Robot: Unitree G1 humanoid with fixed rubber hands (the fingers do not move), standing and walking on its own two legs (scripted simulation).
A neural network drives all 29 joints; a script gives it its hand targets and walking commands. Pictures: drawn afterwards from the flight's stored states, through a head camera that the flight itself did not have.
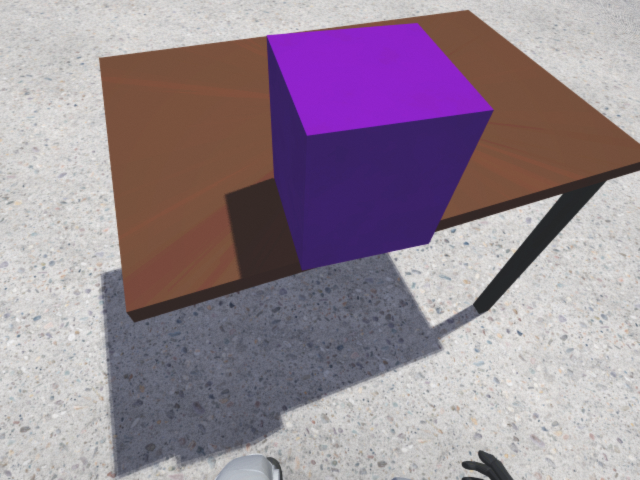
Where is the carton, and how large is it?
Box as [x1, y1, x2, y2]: [267, 23, 493, 270]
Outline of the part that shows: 417,23 267,35 274,178 302,270 428,243 493,110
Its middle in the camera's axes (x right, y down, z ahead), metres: +0.05 -0.12 +0.56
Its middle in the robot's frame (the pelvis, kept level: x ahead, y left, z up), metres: +0.52 +0.00 +0.10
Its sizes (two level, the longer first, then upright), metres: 0.210 0.200 0.250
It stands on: a table, 0.74 m high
